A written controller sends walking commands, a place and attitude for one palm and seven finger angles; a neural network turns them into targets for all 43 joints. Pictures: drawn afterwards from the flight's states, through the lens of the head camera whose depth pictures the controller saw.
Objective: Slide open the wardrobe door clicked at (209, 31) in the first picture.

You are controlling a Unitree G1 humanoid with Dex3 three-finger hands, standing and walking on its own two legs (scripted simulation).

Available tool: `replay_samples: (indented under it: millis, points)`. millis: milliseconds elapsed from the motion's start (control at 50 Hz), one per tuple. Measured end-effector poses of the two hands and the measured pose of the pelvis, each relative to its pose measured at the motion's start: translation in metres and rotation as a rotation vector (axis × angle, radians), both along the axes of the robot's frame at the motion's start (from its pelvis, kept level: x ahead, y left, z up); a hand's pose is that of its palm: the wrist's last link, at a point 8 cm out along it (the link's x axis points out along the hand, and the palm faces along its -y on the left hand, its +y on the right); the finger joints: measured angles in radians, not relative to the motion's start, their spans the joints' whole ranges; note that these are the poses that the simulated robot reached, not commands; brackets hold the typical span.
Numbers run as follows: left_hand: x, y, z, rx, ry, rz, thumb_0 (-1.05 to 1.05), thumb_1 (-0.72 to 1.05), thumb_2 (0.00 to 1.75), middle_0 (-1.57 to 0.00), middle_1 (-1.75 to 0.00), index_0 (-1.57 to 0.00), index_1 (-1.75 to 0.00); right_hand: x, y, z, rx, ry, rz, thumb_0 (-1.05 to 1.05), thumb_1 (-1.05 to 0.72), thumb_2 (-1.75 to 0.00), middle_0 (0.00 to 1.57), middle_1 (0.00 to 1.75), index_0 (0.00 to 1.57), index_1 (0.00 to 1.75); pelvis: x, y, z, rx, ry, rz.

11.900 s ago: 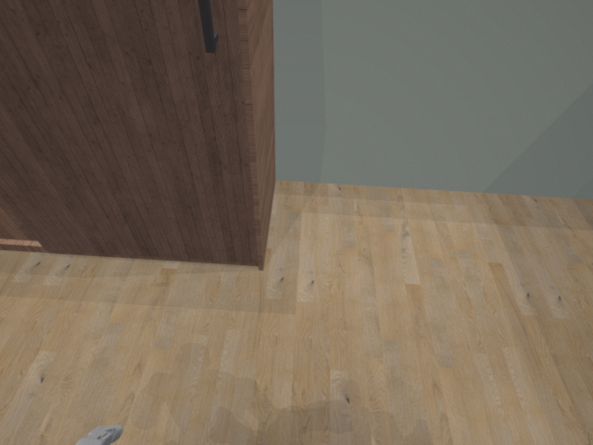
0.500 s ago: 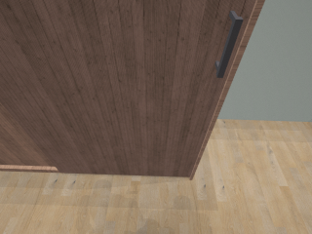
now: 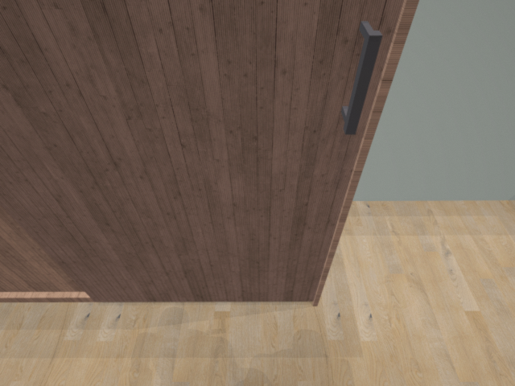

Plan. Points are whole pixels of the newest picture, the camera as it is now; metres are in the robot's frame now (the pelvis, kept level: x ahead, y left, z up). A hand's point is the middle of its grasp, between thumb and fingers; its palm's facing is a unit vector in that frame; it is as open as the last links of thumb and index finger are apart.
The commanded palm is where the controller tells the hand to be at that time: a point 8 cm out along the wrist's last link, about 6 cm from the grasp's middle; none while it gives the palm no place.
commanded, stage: shuffle to correct the standing spot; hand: right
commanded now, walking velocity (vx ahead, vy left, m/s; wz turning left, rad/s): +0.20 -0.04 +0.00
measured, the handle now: (357, 81) +0.52 -0.14 +0.23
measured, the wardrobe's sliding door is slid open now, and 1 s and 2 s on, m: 0.00 0.00 0.00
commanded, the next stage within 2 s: come to a stop and stand still in 0.02 s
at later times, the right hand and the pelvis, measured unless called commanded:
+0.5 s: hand out of the picture +0.11 -0.18 -0.16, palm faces +0.10 +0.97 -0.24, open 7.2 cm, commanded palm none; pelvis +0.06 +0.01 +0.00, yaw -3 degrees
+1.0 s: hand out of the picture +0.05 -0.24 -0.16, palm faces +0.03 +0.96 -0.27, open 7.3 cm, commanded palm none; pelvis +0.05 -0.05 +0.00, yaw +0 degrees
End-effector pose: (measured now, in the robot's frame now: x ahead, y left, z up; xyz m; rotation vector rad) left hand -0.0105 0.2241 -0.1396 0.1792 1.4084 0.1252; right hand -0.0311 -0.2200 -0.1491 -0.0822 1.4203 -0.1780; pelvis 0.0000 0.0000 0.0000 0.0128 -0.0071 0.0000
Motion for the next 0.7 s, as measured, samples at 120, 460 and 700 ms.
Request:
replay_samples:
  millis: [120, 460, 700]
  points:
    - [-0.007, -0.021, 0.001, -0.008, 0.025, 0.059, 0.0, 0.91, 0.9, -0.2, -0.3, -0.2, -0.3, 0.009, -0.004, -0.002, 0.018, 0.087, 0.023, 0.0, -0.91, -0.9, 0.2, 0.3, 0.2, 0.3, 0.023, -0.008, -0.001, -0.018, 0.011, 0.019]
    - [0.051, -0.005, -0.01, -0.049, 0.101, 0.046, 0.01, 0.91, 0.9, -0.2, -0.3, -0.2, -0.3, 0.132, 0.0, 0.018, -0.101, -0.152, 0.013, 0.0, -0.94, -0.9, 0.2, 0.3, 0.2, 0.3, 0.061, 0.012, 0.003, -0.039, 0.013, -0.056]
    - [0.139, -0.005, 0.011, 0.05, -0.206, -0.049, 0.01, 0.92, 0.9, -0.2, -0.3, -0.19, -0.3, 0.095, -0.023, -0.003, -0.035, -0.103, -0.006, 0.0, -0.92, -0.9, 0.2, 0.3, 0.2, 0.3, 0.05, -0.017, -0.003, -0.014, -0.012, -0.024]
